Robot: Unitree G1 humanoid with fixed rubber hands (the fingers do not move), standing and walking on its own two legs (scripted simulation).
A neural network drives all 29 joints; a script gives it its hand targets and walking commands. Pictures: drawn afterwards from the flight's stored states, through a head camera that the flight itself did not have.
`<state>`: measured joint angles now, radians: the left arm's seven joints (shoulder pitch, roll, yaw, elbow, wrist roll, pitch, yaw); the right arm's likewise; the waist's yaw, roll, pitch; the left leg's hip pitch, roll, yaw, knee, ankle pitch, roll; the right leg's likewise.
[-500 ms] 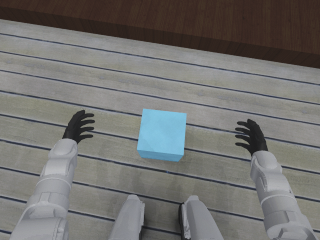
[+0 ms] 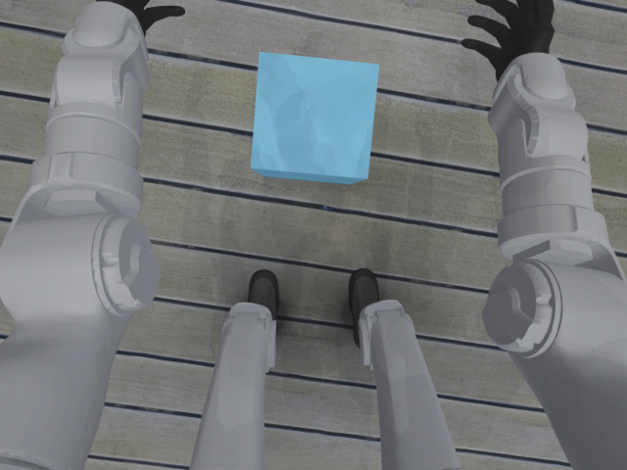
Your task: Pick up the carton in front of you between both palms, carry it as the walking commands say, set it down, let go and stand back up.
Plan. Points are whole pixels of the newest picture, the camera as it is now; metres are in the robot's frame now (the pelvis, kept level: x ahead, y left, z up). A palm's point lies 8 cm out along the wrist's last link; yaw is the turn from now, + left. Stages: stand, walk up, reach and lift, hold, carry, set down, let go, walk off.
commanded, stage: reach and lift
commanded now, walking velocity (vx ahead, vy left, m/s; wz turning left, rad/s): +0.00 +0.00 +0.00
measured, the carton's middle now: (312, 129) +0.54 -0.01 -0.53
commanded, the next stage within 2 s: none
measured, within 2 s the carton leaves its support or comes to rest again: leaves its support in 1.74 s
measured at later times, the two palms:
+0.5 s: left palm (196, 99) +0.55 +0.18 -0.34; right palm (439, 121) +0.51 -0.20 -0.34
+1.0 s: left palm (221, 115) +0.55 +0.17 -0.47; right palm (409, 132) +0.52 -0.19 -0.47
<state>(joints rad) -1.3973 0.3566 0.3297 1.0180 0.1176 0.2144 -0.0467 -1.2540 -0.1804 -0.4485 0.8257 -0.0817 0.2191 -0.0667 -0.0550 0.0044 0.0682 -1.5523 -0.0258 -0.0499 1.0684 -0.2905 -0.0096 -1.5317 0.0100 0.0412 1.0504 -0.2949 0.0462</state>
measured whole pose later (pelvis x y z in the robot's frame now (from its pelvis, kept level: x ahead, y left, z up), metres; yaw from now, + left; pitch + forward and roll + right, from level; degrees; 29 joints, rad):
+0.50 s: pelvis -0.01 -0.01 -0.18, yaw -2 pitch +51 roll -2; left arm -1.38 0.42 0.16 1.02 -0.08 0.11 0.05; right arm -1.26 -0.24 -0.27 0.87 0.11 0.12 -0.14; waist -0.04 -0.01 0.08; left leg -2.16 -0.05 -0.08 1.82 -0.54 -0.04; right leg -2.14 0.06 0.05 1.80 -0.54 0.06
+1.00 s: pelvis -0.03 +0.00 -0.28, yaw -2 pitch +37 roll -2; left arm -1.62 0.47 0.01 1.21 -0.21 0.07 0.07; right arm -1.53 -0.32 -0.17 1.11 0.20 0.07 -0.14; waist -0.03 -0.02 0.46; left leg -2.24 -0.03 -0.05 2.22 -0.62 -0.03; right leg -2.22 0.05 0.04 2.19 -0.61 0.08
